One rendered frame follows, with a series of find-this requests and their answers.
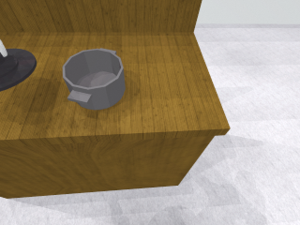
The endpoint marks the pot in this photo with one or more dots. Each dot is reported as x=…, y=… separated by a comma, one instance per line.
x=95, y=78

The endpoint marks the table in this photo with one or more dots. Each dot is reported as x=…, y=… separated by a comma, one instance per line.
x=150, y=138

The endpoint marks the lid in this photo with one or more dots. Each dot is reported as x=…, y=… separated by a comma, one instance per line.
x=19, y=65

